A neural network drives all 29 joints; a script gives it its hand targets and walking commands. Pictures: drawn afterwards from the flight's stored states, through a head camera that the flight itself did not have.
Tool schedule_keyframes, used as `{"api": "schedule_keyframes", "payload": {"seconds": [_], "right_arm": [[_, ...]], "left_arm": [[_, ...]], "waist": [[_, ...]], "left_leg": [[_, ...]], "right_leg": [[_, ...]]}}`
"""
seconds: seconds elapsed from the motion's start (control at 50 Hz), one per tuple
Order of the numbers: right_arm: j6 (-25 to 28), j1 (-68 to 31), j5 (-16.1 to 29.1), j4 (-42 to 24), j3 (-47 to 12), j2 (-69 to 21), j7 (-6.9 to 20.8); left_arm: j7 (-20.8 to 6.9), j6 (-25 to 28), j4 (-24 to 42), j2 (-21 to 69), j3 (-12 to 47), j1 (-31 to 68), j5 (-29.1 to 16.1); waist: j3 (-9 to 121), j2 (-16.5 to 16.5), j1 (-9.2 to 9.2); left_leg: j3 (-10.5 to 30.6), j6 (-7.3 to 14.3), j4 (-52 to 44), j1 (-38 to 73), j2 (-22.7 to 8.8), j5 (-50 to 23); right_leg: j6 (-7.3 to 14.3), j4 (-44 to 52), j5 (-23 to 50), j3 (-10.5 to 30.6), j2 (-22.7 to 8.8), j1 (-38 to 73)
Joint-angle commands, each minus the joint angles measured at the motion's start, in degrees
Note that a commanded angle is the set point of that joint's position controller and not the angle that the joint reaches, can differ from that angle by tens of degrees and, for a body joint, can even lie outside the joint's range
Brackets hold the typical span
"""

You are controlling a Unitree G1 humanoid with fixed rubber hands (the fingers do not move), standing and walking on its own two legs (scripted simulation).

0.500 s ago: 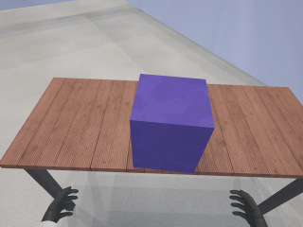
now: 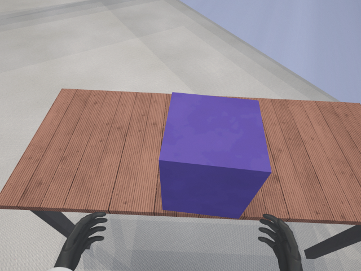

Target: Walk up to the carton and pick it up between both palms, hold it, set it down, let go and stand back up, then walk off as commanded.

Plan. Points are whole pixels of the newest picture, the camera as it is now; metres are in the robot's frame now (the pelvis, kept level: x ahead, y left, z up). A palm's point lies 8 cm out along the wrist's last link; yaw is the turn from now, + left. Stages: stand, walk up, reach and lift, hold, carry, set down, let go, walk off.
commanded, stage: reach and lift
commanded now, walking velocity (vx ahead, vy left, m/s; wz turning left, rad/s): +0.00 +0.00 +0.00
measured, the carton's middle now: (207, 158) +0.40 -0.06 -0.01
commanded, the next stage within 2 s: none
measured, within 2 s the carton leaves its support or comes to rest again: neither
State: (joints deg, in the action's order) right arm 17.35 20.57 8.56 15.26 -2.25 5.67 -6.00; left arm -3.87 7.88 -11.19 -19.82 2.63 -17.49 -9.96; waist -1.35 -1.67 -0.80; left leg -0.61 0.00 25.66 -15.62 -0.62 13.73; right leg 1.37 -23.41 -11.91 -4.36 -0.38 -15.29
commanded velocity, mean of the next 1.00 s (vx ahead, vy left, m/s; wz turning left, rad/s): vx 0.00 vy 0.00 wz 0.00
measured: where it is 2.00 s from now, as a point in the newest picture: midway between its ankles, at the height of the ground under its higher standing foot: outside the picture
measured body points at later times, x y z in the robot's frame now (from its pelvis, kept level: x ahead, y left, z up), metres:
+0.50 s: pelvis +0.00 +0.00 +0.00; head +0.04 +0.02 +0.45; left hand +0.23 +0.20 +0.00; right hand +0.22 -0.20 +0.01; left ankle -0.01 +0.11 -0.74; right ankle +0.00 -0.11 -0.74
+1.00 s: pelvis -0.01 -0.01 +0.00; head +0.02 +0.01 +0.45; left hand +0.31 +0.20 +0.07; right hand +0.29 -0.20 +0.06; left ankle -0.01 +0.11 -0.74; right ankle +0.00 -0.11 -0.74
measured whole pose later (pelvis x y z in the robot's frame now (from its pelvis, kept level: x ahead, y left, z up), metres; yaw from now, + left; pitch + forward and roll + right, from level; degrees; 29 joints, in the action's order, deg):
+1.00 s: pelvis -0.01 -0.01 +0.00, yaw +0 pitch +3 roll -1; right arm -10.8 -0.6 12.9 1.1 2.8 5.7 -9.6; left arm -0.6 -21.8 2.4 -19.8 -1.5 4.9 -15.7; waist 0.2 -1.6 -0.8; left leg -0.5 0.0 25.5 -15.5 -1.4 13.3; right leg 1.3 -22.4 -10.9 -4.4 0.4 -14.9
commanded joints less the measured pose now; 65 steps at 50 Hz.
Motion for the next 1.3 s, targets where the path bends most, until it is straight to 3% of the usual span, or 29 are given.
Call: {"api": "schedule_keyframes", "payload": {"seconds": [0.0,0.02,0.04,0.16,0.22,0.26,0.32,0.34,0.44,0.48,0.5,0.58,0.64,0.72,0.74,0.76,0.8,0.82,0.88,0.92,0.96,1.04,1.08,1.12,1.14,1.2,1.22,1.24,1.28], "right_arm": [[7.9,7.7,2.0,-10.5,1.3,0.3,0.2],[8.6,6.8,2.2,-12.9,0.2,0.2,0.0],[8.7,6.1,2.6,-11.9,0.4,-0.2,0.4],[5.5,-0.8,2.7,-13.4,2.7,2.3,1.0],[1.7,-4.7,2.2,-11.2,4.1,3.0,1.1],[-1.2,-8.1,1.3,-13.1,3.9,3.2,0.9],[-3.2,-10.6,1.6,-21.2,4.1,3.7,0.2],[-4.2,-10.5,1.3,-22.4,3.5,3.6,0.2],[-9.3,-14.5,1.0,-22.8,4.2,4.2,-0.8],[-11.1,-14.4,1.8,-21.9,3.2,4.8,-1.2],[-11.9,-12.4,1.6,-19.9,3.3,4.2,-1.7],[-14.7,-19.3,3.8,-25.7,3.8,5.5,-3.2],[-17.0,-22.0,3.5,-24.9,4.2,5.3,-3.3],[-19.1,-25.2,3.1,-29.4,7.4,8.3,-3.9],[-19.3,-25.3,3.9,-30.2,6.2,8.2,-4.2],[-20.7,-27.3,4.0,-25.1,6.9,7.9,-3.8],[-22.2,-28.3,4.8,-25.1,7.0,9.0,-3.8],[-23.0,-35.8,3.2,-23.2,9.0,9.2,-3.6],[-24.5,-34.9,3.8,-27.8,8.1,9.8,-4.1],[-25.5,-37.9,5.5,-25.8,7.1,9.6,-4.2],[-27.4,-40.6,3.5,-22.4,7.6,9.6,-4.6],[-29.7,-44.7,4.3,-17.8,8.2,10.3,-4.2],[-29.9,-47.6,3.8,-18.5,9.5,11.3,-5.0],[-30.2,-49.0,4.4,-18.3,8.3,11.6,-4.9],[-30.9,-51.9,4.3,-15.5,8.8,10.3,-5.0],[-31.7,-61.3,3.0,-17.9,11.5,11.7,-4.9],[-32.0,-58.9,3.1,-16.7,11.3,11.8,-5.1],[-32.4,-61.5,3.2,-14.7,11.0,11.3,-5.0],[-32.1,-61.9,3.9,-18.0,10.8,11.9,-4.6]], "left_arm": [[0.7,8.1,15.9,-4.4,-1.7,-9.1,-1.0],[0.2,9.2,15.7,-5.3,-1.4,-7.8,-2.3],[0.7,10.1,15.3,-4.8,-1.6,-8.2,-1.4],[2.4,11.0,16.2,-5.7,2.9,0.0,-5.9],[4.1,7.5,13.8,-5.3,2.5,3.8,-5.5],[4.8,5.4,13.8,-6.0,2.1,7.6,-6.4],[5.4,3.0,17.2,-7.6,1.8,9.9,-8.9],[6.2,2.1,18.3,-7.3,0.7,10.3,-8.4],[5.9,-2.2,21.7,-7.8,0.9,16.0,-10.3],[5.9,-5.1,22.3,-6.0,-1.4,15.3,-7.9],[5.4,-7.0,20.4,-5.5,-2.4,14.5,-7.1],[4.7,-12.3,26.5,-7.2,-5.0,20.4,-6.3],[3.9,-15.7,24.9,-6.7,-5.5,23.7,-6.0],[2.9,-20.6,26.9,-5.8,-4.8,27.5,-6.9],[2.9,-21.4,28.3,-6.2,-6.1,28.0,-6.2],[2.9,-22.4,25.9,-5.4,-6.0,31.0,-5.2],[3.5,-24.6,28.6,-5.2,-7.6,31.8,-4.3],[3.4,-25.2,24.7,-5.8,-6.5,40.2,-4.2],[3.5,-27.1,27.1,-6.3,-8.8,38.9,-4.8],[3.8,-27.7,25.8,-7.8,-9.7,42.6,-4.0],[2.6,-29.5,18.8,-8.6,-9.5,45.2,-3.6],[3.1,-31.3,17.8,-4.9,-8.5,49.3,-3.1],[2.5,-32.4,15.6,-7.3,-9.4,53.0,-3.2],[2.7,-33.3,13.3,-6.5,-9.7,54.2,-2.3],[2.5,-33.3,12.6,-8.1,-9.3,57.5,-2.4],[3.4,-34.4,10.2,-8.7,-10.2,65.1,-3.5],[3.3,-34.3,11.0,-6.9,-8.5,63.3,-4.4],[3.1,-34.6,5.8,-9.3,-9.5,66.9,-2.9],[3.8,-34.5,9.0,-9.4,-10.4,66.9,-2.8]], "waist": [[12.9,6.6,2.67],[13.9,4.7,3.24],[12.1,6.9,3.93],[10.9,6.3,1.21],[7.9,9.6,0.79],[7.2,8.1,0.08],[11.1,7.1,-0.07],[10.3,7.0,1.39],[12.7,5.9,-1.26],[13.8,7.9,0.69],[13.3,6.5,-0.46],[17.4,8.3,0.11],[17.0,7.4,0.00],[18.5,5.2,-2.16],[19.2,5.2,-1.51],[16.7,7.9,-1.76],[18.2,9.6,-0.30],[17.7,8.4,-2.16],[19.2,5.6,-1.17],[19.4,7.7,-0.91],[16.6,3.7,-1.43],[16.7,7.3,-1.87],[19.3,4.9,-3.06],[18.9,4.8,-2.34],[17.7,7.0,-2.71],[21.5,4.5,-2.30],[20.4,3.7,-3.78],[20.9,3.6,-3.38],[24.6,4.7,-2.54]], "left_leg": [[0.7,-4.3,-2.0,16.4,1.5,-33.9],[0.7,-3.8,-1.7,16.3,1.4,-31.5],[1.0,-4.3,-2.4,14.9,1.1,-30.9],[2.3,-2.7,-5.2,12.6,0.4,-13.6],[2.3,-2.3,-7.3,8.6,0.2,-4.6],[1.9,-1.8,-8.8,6.4,-0.2,-1.0],[0.3,-1.4,-6.8,5.9,0.8,-4.8],[0.8,-1.3,-6.6,5.1,0.8,-6.7],[0.4,-1.4,-6.4,7.0,-0.2,-9.1],[0.7,-1.5,-6.1,8.6,-0.4,-13.8],[0.5,-1.3,-6.1,9.1,0.1,-14.0],[-0.2,-2.1,-5.6,10.5,0.2,-20.0],[-0.4,-1.9,-6.0,10.5,0.0,-17.5],[-0.7,-2.2,-4.9,13.1,-0.1,-22.9],[-1.0,-2.4,-4.3,14.0,0.4,-25.7],[-0.8,-2.9,-4.8,12.8,0.1,-24.0],[-0.4,-3.7,-4.8,15.5,-0.8,-26.7],[-0.6,-3.0,-5.3,13.3,-0.5,-21.3],[-1.5,-2.0,-6.1,12.1,-0.2,-20.4],[-2.2,-2.1,-5.6,13.0,0.4,-21.3],[-1.6,-1.1,-5.9,11.1,0.4,-18.4],[-1.2,-1.6,-7.7,9.7,-0.3,-15.2],[-1.0,-1.0,-6.8,10.9,0.4,-14.9],[-1.0,-1.4,-6.7,10.6,0.3,-16.7],[-1.5,-1.5,-7.1,8.8,0.6,-13.5],[-0.7,-0.3,-7.8,5.2,0.2,-8.9],[-0.8,-0.6,-7.5,5.5,0.3,-10.3],[-1.2,-0.2,-7.4,5.4,0.6,-7.5],[-1.0,-0.5,-7.7,6.0,0.9,-11.1]], "right_leg": [[1.4,4.4,17.3,4.7,2.4,15.3],[1.2,4.7,17.3,5.3,1.9,15.3],[2.0,4.8,15.5,5.3,2.3,14.2],[2.5,4.7,5.6,5.9,1.7,12.8],[2.7,4.4,1.5,6.4,1.4,12.9],[2.3,4.0,-0.6,6.8,1.2,12.9],[1.5,3.7,1.6,7.5,0.0,13.2],[1.5,3.2,3.4,7.9,-0.3,13.7],[1.0,2.9,7.7,7.4,0.1,14.1],[1.1,2.7,11.3,7.7,0.3,15.2],[0.4,3.4,13.1,8.0,0.2,16.6],[0.4,2.9,18.0,7.6,0.6,19.0],[0.0,3.2,14.4,6.8,0.8,17.2],[-0.5,3.5,19.9,5.8,1.7,16.5],[-1.3,3.3,22.4,5.4,2.0,16.5],[-0.8,3.6,19.5,5.4,1.5,15.9],[-0.2,3.6,19.1,5.0,2.1,15.4],[0.0,4.2,16.1,5.1,1.5,15.0],[-0.7,3.4,18.5,4.8,1.8,17.4],[-1.4,3.3,20.3,5.3,1.0,16.8],[-1.8,3.6,19.5,5.5,1.1,17.2],[-0.8,3.5,15.9,5.0,1.0,15.9],[-2.0,3.4,16.8,4.9,1.3,17.1],[-2.0,3.1,18.9,4.5,1.6,17.0],[-1.9,3.3,15.9,5.0,0.7,16.8],[-1.5,2.7,12.8,4.7,1.1,17.9],[-2.2,2.2,14.7,4.5,1.4,17.5],[-2.3,2.6,13.1,4.5,1.2,18.6],[-2.7,2.1,16.3,4.4,1.4,19.2]]}}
